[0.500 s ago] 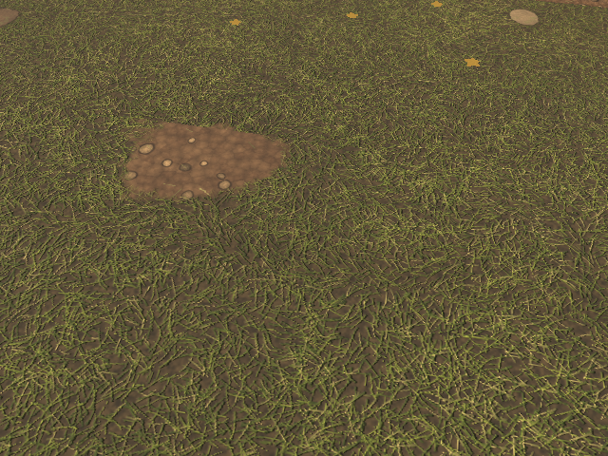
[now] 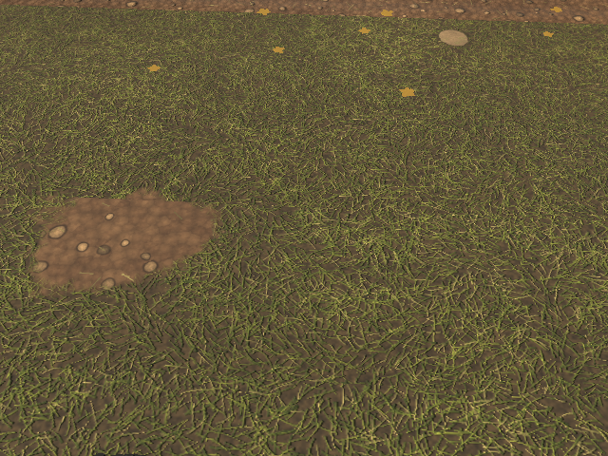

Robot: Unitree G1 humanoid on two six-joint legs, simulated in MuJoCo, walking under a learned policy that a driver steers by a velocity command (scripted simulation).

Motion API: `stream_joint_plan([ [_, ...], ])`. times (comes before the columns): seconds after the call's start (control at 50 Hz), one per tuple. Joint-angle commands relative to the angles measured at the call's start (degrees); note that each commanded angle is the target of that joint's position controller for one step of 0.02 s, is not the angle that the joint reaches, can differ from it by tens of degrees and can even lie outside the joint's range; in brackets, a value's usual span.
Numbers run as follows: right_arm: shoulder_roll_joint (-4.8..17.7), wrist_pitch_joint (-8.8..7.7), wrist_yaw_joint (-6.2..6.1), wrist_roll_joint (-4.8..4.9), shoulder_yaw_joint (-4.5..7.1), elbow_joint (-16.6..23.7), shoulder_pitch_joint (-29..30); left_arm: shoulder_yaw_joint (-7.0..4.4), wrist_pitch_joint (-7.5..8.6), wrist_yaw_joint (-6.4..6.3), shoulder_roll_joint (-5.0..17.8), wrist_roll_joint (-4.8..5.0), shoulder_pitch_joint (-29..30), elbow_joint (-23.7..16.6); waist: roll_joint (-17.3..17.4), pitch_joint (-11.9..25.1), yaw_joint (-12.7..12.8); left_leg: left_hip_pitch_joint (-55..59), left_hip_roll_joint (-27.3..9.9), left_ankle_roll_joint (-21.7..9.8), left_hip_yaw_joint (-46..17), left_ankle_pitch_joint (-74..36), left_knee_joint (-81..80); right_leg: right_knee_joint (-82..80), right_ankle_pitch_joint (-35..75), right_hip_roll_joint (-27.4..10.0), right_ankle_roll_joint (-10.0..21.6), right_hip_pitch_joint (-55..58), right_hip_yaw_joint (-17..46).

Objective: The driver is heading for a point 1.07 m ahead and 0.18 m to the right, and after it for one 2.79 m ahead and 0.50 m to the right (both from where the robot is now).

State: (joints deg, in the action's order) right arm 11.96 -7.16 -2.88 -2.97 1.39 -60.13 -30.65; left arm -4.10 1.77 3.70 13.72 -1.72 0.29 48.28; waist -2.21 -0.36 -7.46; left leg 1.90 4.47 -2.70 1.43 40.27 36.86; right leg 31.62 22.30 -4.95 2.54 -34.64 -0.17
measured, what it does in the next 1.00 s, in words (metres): goes down: right foot 0.17 m lower, then left foot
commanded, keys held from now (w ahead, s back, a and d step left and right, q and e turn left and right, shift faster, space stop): w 1.00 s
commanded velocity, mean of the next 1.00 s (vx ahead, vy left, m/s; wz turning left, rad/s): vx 0.50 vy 0.00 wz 0.00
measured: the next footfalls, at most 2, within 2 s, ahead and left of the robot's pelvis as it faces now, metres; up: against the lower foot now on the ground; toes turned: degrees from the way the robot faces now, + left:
right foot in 0.10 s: +0.25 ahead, -0.13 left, -0.17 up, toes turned -5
left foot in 0.54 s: +0.47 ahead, +0.05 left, -0.17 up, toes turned +4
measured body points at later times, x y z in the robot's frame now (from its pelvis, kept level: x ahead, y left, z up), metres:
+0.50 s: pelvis +0.31 -0.04 -0.12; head +0.33 -0.02 +0.33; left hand +0.24 +0.20 -0.27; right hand +0.49 -0.26 -0.23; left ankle +0.43 +0.05 -0.84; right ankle +0.21 -0.13 -0.85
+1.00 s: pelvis +0.55 -0.03 -0.13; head +0.55 -0.04 +0.32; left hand +0.69 +0.22 -0.25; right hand +0.50 -0.28 -0.28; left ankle +0.43 +0.05 -0.85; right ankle +0.58 -0.12 -0.83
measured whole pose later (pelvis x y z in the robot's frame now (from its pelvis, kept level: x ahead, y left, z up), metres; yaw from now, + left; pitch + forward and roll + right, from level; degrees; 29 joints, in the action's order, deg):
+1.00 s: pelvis +0.55 -0.03 -0.13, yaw -1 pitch +0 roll +1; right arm 12.1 -4.1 -0.2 -1.8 2.7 -59.5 -24.7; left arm -2.9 1.3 1.7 13.4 -2.9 -8.6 52.0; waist -0.7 -0.2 -2.5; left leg -0.3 3.0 -3.6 5.8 24.7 25.5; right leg 47.8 -11.6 -0.7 5.4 -25.6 -4.1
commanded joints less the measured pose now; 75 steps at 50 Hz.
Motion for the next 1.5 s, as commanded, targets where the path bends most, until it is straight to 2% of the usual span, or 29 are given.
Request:
stream_joint_plan([
  [0.02,4.21,0.96,-0.62,-0.21,0.30,0.37,-4.58,0.78,1.60,-0.09,1.11,1.10,8.32,-5.25,2.89,-8.83,-1.97,-5.54,-10.52,-6.88,-8.10,-31.20,1.58,-10.85,5.33,-0.05,0.27,2.56,-1.18],
  [0.06,5.31,1.93,-0.76,-0.42,0.30,-0.08,-3.84,0.27,1.54,-1.20,2.91,0.25,-5.36,-0.26,2.48,-3.48,2.42,-4.01,-8.38,-7.17,-6.72,-39.73,17.89,-15.30,8.69,0.73,1.06,15.71,-2.61],
  [0.1,7.64,3.10,-0.29,1.73,1.63,-0.65,-2.51,-2.08,1.38,-2.26,7.78,-0.99,-27.78,7.50,-3.38,7.04,14.81,-15.73,-3.53,-5.07,-2.35,-33.68,52.44,-19.40,13.65,-1.66,2.12,44.23,-1.93],
  [0.12,4.37,3.11,-0.23,4.58,2.12,-1.37,-7.41,-2.53,1.64,-1.52,12.53,-1.87,-32.54,9.18,-11.78,11.08,12.58,-37.64,4.04,-2.26,-0.84,13.51,79.82,1.95,46.80,-10.16,4.36,63.36,1.37],
  [0.14,6.02,2.26,-1.28,7.79,1.67,1.52,-11.09,-2.43,2.25,-1.20,12.77,0.01,-34.22,7.69,-11.52,22.88,12.00,-52.91,1.19,-2.14,-10.18,8.34,81.77,14.03,56.47,-22.83,10.58,80.66,14.88],
  [0.16,6.74,2.24,-1.48,6.42,1.56,1.88,-6.42,-1.91,1.56,-1.39,9.31,0.66,-31.67,6.74,-3.23,23.55,13.62,-56.78,-3.15,-2.04,-8.35,2.91,76.89,6.98,37.70,-22.75,11.13,74.80,16.06],
  [0.22,7.00,4.25,0.98,-0.64,1.95,6.33,7.99,-0.06,3.03,-4.51,4.97,0.15,-21.63,4.73,2.05,9.82,9.80,-54.09,-8.53,-1.73,-5.50,-17.29,59.42,-12.21,-24.68,-19.37,14.26,39.15,22.49],
  [0.28,1.30,6.08,3.68,-0.05,0.75,9.22,13.47,0.41,5.11,-3.89,5.28,0.08,-16.72,6.72,-0.97,-4.29,3.27,-36.81,-10.38,0.91,-3.08,-29.29,29.73,-20.42,-18.47,-8.98,10.90,8.75,10.08],
  [0.34,0.21,4.88,4.73,1.32,-0.08,8.05,12.39,0.84,5.12,-3.15,3.39,1.17,-16.34,6.57,-6.05,0.20,2.58,-23.41,-8.89,-0.01,-0.34,-42.96,11.78,-18.22,-5.95,-4.53,9.52,8.79,1.67],
  [0.46,3.36,5.28,4.49,1.00,0.27,13.16,28.66,0.13,2.36,-3.17,5.69,0.68,-27.97,9.50,0.22,-5.17,8.77,-31.94,-7.71,-2.88,2.19,-32.36,0.29,-18.30,-15.07,-9.60,9.42,28.77,6.33],
  [0.52,4.28,4.15,3.83,0.88,1.27,9.90,18.37,-0.09,1.72,-3.75,6.81,0.65,-27.59,9.54,1.35,-1.49,4.20,-17.00,-3.63,-4.33,3.78,-28.49,-8.16,-5.53,-5.37,-7.11,7.18,30.19,2.95],
  [0.54,7.94,3.15,3.01,-0.04,2.68,6.40,7.19,0.39,1.94,-3.81,5.28,0.93,-27.59,8.70,5.58,4.83,0.63,-2.25,-8.58,-6.63,-3.40,-27.87,-9.80,9.24,-8.99,-3.16,5.35,23.56,-1.06],
  [0.56,14.63,2.99,2.23,-0.40,4.37,5.78,0.12,1.55,2.32,-3.30,0.57,2.40,-30.58,6.30,16.43,12.47,0.44,14.15,-25.40,-13.23,-28.53,-22.30,-15.27,31.68,-36.25,5.40,2.24,4.74,-6.46],
  [0.58,14.08,3.86,2.43,2.20,4.34,5.50,1.47,0.16,2.03,-3.45,5.11,1.11,-27.25,5.95,13.29,11.58,0.03,13.48,-28.50,-15.53,-39.59,-19.15,-21.77,39.24,-53.83,8.18,2.58,-4.89,-0.38],
  [0.62,8.59,4.00,2.65,1.96,2.93,6.80,10.47,-0.01,1.92,-3.31,4.66,0.94,-20.37,4.11,5.72,-1.07,3.53,0.57,-24.05,-12.69,-25.38,-23.17,-23.02,39.81,-46.15,2.95,2.96,-7.94,2.72],
  [0.68,4.56,2.65,2.39,2.17,1.84,6.38,13.45,0.02,-0.03,-2.90,2.49,0.03,-22.29,5.51,6.94,-3.14,8.63,-10.59,-17.84,-8.04,-13.25,-35.98,-26.21,30.20,-39.85,0.39,1.10,2.24,2.55],
  [0.78,8.11,1.06,2.30,3.65,2.51,4.87,11.86,0.32,-0.92,-2.45,1.50,-0.05,-10.64,0.82,6.32,-3.67,9.23,-13.09,-13.25,-7.50,-3.91,-53.09,-27.67,12.76,-27.60,2.47,-1.04,6.53,-1.41],
  [0.94,7.41,2.28,2.44,0.90,2.61,2.13,4.03,-0.05,-0.59,-2.28,5.20,-1.73,-10.13,1.63,4.72,-3.31,6.99,-0.96,-19.34,-10.72,-5.46,-59.39,-16.24,21.27,-30.46,1.55,2.50,0.81,-1.35],
  [1.0,9.12,3.00,2.56,1.52,3.10,4.26,9.04,-0.18,-0.01,-1.79,3.96,-0.73,-19.97,5.21,6.12,0.04,11.25,-9.93,-13.97,-9.08,-1.11,-71.95,-3.03,9.68,-45.38,8.11,3.57,21.53,-7.12],
  [1.02,9.24,3.13,2.61,1.57,3.38,4.38,13.32,-1.17,0.54,-1.77,5.43,-1.09,-34.91,10.65,4.25,2.41,19.57,-18.14,-13.33,-7.79,-0.24,-71.84,12.94,7.40,-32.78,7.21,5.01,36.78,-6.45],
  [1.04,5.52,2.76,2.47,2.28,2.90,5.74,10.68,-2.69,1.30,-2.47,11.39,-0.98,-36.17,10.70,-11.63,2.57,17.98,-32.42,-3.49,-4.22,3.72,-34.02,37.33,-4.53,-32.13,-4.51,9.41,43.50,11.20],
  [1.06,2.83,2.24,1.73,0.79,2.44,4.99,6.10,-0.46,2.51,-1.84,8.38,0.48,-31.18,6.65,-7.66,1.37,11.75,-40.51,-0.64,-5.34,-7.39,-7.41,45.84,-2.59,-12.02,-13.08,9.93,41.19,26.17],
  [1.08,3.91,2.03,2.17,2.35,2.75,7.22,7.96,-1.62,2.39,-2.00,12.09,0.88,-31.48,8.48,-10.66,-0.54,11.90,-46.95,-0.01,-4.63,-6.60,-10.66,46.66,-13.82,-23.06,-17.33,16.95,37.79,34.02],
  [1.12,9.29,3.04,2.49,2.22,4.47,7.31,14.72,-0.40,3.21,-2.33,7.33,1.15,-23.02,6.27,1.06,-9.07,8.51,-48.13,-5.44,-2.31,-8.23,-17.48,39.78,-12.46,-27.81,-14.43,15.69,27.67,26.40],
  [1.2,4.51,6.77,4.39,-0.21,3.52,7.50,19.01,-0.70,3.76,-4.00,8.42,0.11,-25.08,8.24,-1.67,-8.92,6.31,-41.61,-7.46,-0.18,-3.57,-28.79,29.04,-14.20,-23.25,-8.25,11.57,22.41,14.58],
  [1.28,4.98,4.93,5.02,1.24,3.33,12.14,33.76,0.18,6.62,-3.77,5.67,-0.32,-25.62,8.96,0.45,-11.10,9.96,-42.24,-6.64,0.19,0.52,-51.37,4.83,-15.94,-41.10,-0.51,8.49,21.51,7.27],
  [1.38,4.66,4.26,6.32,1.64,2.42,10.45,29.54,0.92,5.95,-3.55,4.35,0.25,-24.26,8.55,0.38,-5.91,9.99,-20.89,-6.09,-1.13,2.17,-72.62,-4.37,-4.33,-44.63,0.97,6.68,16.29,5.05],
  [1.44,5.14,3.79,5.27,0.84,1.88,12.62,32.09,1.16,3.63,-5.31,4.55,-1.84,-30.63,9.53,2.23,-8.12,12.80,-24.44,-6.98,0.85,0.79,-67.41,-14.22,8.45,-41.77,0.94,6.72,26.50,7.97],
  [1.5,6.79,2.63,3.26,-0.81,2.50,6.93,11.90,0.42,0.71,-7.18,6.79,-0.42,-30.68,10.52,3.47,-0.98,4.27,-6.63,-9.41,0.23,0.86,-75.14,-31.19,42.63,-24.55,5.41,7.29,29.60,5.06],
])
